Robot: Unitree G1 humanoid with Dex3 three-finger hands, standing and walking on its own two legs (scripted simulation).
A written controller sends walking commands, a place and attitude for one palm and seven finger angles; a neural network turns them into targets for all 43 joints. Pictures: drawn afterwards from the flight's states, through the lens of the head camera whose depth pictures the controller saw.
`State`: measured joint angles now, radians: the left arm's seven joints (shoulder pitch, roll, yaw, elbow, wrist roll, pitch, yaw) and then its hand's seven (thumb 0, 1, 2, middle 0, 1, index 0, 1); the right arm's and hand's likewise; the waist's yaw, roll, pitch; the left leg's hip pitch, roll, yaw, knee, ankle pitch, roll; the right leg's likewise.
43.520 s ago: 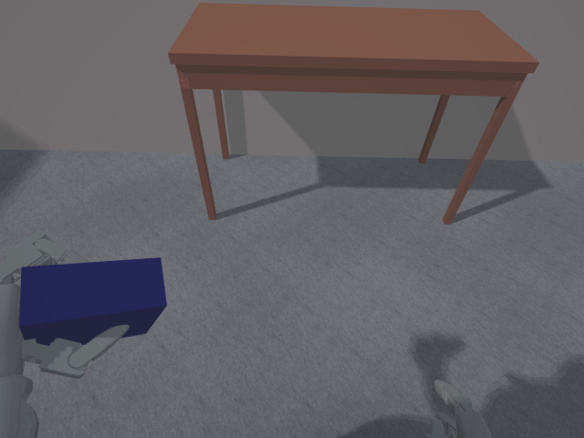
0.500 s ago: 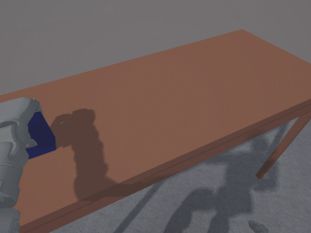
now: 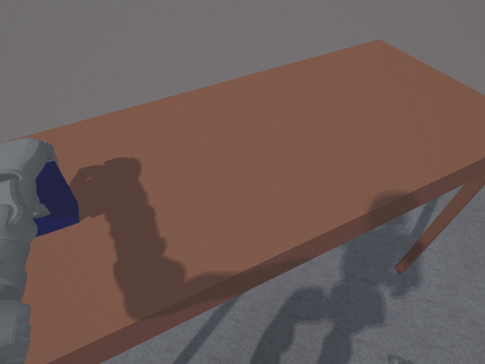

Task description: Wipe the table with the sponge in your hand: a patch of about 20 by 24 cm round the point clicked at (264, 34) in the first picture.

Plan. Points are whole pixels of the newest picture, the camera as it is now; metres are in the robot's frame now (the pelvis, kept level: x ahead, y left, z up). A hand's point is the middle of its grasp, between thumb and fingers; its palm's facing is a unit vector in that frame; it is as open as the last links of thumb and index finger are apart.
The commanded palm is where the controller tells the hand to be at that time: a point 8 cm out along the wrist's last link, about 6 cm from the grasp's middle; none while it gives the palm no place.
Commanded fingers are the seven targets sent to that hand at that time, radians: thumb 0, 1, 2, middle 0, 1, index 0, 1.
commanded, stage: slide across to the middle lane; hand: left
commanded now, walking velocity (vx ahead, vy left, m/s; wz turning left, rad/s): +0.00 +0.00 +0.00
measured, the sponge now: (35, 210) +0.34 +0.40 +0.06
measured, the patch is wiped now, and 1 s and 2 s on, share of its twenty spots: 0.25 0.30 0.40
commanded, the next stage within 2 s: wipe back along the middle lane in 0.64 s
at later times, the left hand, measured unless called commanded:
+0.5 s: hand (73, 162) +0.41 +0.33 +0.12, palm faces -0.04 +0.00 -1.00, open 9.1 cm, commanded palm +0.38 +0.32 +0.16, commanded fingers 0.00 0.10 1.30 -1.20 -1.60 -1.20 -1.60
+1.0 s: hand (89, 168) +0.40 +0.30 +0.11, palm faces +0.00 -0.01 -1.00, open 9.1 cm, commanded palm +0.36 +0.28 +0.14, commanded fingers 0.00 0.10 1.30 -1.20 -1.60 -1.20 -1.60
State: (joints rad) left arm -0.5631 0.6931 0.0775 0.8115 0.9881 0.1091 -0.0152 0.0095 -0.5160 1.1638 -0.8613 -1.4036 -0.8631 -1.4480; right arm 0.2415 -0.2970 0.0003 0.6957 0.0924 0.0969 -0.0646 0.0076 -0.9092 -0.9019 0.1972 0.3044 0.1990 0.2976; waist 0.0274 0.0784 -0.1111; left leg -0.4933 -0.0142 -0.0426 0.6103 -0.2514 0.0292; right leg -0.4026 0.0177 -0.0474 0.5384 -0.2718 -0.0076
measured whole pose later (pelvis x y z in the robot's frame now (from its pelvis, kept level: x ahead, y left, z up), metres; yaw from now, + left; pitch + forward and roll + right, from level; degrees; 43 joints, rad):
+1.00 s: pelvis +0.04 +0.00 +0.01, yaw +1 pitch +6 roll -1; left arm -0.46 0.49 -0.10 0.49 0.96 0.40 0.02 0.00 -0.44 1.12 -0.79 -1.46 -0.80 -1.50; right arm 0.15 -0.29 0.01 0.67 0.09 0.12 -0.02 0.01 -0.91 -0.90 0.20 0.30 0.20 0.30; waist 0.05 0.09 -0.11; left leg -0.35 -0.03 -0.05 0.53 -0.28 0.03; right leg -0.26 0.00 -0.05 0.46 -0.30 -0.01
